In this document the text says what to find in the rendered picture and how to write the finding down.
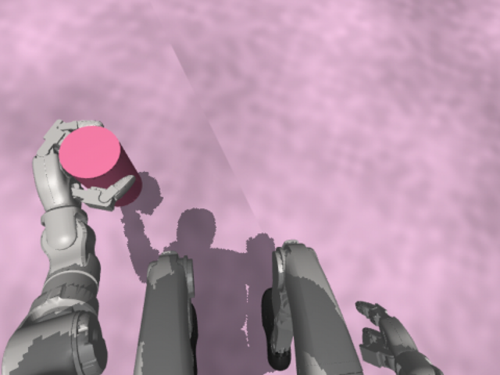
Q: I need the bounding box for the right robot arm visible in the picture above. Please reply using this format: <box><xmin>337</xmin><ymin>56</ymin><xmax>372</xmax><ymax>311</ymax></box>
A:
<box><xmin>395</xmin><ymin>351</ymin><xmax>444</xmax><ymax>375</ymax></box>

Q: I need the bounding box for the can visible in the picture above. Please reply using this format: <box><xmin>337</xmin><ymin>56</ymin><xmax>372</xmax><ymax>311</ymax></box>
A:
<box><xmin>59</xmin><ymin>126</ymin><xmax>142</xmax><ymax>207</ymax></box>

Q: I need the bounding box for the right robot foot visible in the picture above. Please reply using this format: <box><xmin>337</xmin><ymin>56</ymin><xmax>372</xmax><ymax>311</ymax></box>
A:
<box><xmin>262</xmin><ymin>288</ymin><xmax>291</xmax><ymax>371</ymax></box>

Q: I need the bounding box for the right robot hand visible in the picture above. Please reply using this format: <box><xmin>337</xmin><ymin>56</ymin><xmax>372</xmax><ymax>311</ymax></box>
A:
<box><xmin>355</xmin><ymin>301</ymin><xmax>419</xmax><ymax>371</ymax></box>

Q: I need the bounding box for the left robot hand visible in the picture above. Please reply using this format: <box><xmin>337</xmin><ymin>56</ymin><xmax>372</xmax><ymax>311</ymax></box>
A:
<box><xmin>32</xmin><ymin>120</ymin><xmax>136</xmax><ymax>212</ymax></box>

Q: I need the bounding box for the left robot arm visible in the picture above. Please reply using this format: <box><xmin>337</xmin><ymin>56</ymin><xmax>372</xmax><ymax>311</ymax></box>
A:
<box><xmin>2</xmin><ymin>205</ymin><xmax>108</xmax><ymax>375</ymax></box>

